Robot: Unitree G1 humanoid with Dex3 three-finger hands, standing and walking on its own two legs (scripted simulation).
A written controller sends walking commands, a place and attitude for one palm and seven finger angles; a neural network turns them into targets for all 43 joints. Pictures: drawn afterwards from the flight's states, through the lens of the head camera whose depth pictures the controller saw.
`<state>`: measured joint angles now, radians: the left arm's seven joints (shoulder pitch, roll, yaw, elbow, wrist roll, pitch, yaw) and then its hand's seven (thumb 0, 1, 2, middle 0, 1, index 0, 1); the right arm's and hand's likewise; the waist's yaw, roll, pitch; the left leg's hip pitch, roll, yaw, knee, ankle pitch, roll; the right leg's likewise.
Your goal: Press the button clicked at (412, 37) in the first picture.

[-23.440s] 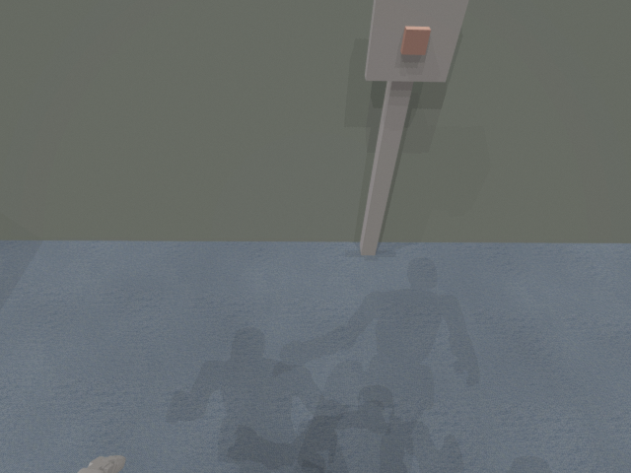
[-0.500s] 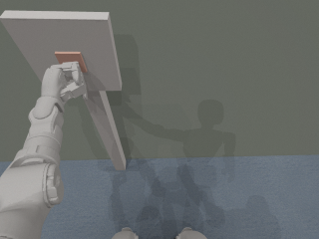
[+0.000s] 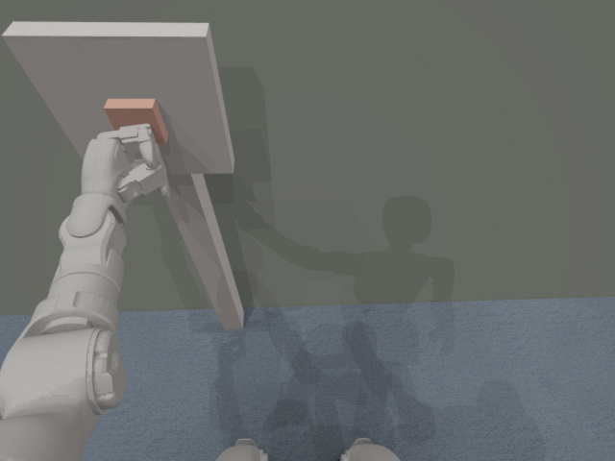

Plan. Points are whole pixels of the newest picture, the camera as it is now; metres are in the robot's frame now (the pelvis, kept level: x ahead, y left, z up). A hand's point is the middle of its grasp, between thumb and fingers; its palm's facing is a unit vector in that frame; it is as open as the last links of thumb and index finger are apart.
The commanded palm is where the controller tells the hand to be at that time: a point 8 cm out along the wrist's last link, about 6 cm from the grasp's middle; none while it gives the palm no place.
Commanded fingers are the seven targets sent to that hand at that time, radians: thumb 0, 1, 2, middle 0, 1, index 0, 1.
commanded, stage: pull the fist back off the button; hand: left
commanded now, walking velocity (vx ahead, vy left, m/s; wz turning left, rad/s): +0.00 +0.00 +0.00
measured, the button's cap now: (138, 120) +0.52 +0.21 +0.14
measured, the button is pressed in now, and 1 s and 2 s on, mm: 1 0 0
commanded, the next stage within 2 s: draw the hand back to the body in 0.70 s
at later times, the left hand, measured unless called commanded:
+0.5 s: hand (144, 214) +0.39 +0.19 +0.11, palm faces +0.03 -1.00 -0.01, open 3.1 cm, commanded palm +0.36 +0.24 +0.12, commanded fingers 0.00 0.90 0.90 -1.30 -1.50 -1.30 -1.50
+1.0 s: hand (143, 227) +0.36 +0.18 +0.12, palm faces +0.01 -1.00 -0.03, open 3.1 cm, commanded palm +0.32 +0.24 +0.13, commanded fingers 0.00 0.90 0.90 -1.30 -1.50 -1.30 -1.50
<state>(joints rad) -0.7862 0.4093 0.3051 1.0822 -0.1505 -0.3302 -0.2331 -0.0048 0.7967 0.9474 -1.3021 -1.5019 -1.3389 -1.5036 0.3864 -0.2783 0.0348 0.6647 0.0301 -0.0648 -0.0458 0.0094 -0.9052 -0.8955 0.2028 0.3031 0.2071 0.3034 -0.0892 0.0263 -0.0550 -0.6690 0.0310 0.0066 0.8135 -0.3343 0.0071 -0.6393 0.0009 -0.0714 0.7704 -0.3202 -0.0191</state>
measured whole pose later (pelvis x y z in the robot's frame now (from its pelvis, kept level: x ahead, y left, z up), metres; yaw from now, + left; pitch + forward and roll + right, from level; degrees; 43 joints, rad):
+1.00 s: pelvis +0.04 -0.01 +0.02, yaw +0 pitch +3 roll +0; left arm -0.13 0.26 0.23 0.28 -0.24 -0.11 -0.24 0.02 0.90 0.90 -1.30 -1.50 -1.30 -1.50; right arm 0.25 -0.25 0.05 0.58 0.04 -0.07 -0.06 0.01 -0.90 -0.90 0.20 0.30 0.21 0.30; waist 0.00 0.05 -0.05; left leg -0.38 0.02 0.02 0.67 -0.34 0.00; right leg -0.37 0.00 -0.06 0.66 -0.35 -0.02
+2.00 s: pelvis +0.05 +0.00 +0.04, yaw +0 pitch -5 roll +0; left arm 0.52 0.31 0.26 -0.46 -0.04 -0.07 0.10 0.02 0.89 0.90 -1.31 -1.50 -1.30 -1.50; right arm 0.19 -0.22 0.03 0.63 -0.01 -0.07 -0.08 0.01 -0.90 -0.90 0.20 0.30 0.21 0.30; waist 0.08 0.07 0.02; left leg -0.07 0.01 0.02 0.41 -0.25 0.01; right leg -0.04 -0.01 -0.05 0.37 -0.24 0.00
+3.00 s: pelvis -0.02 +0.02 +0.03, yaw +1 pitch +1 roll -2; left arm 0.63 0.39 0.36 -0.60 -0.02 -0.19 0.14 0.02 0.89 0.90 -1.31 -1.50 -1.31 -1.50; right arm 0.19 -0.22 0.00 0.53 0.00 -0.02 -0.08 0.01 -0.90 -0.90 0.20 0.30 0.21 0.30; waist 0.01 0.01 0.01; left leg -0.40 0.00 0.01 0.58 -0.21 0.04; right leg -0.35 -0.02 -0.06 0.50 -0.17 0.02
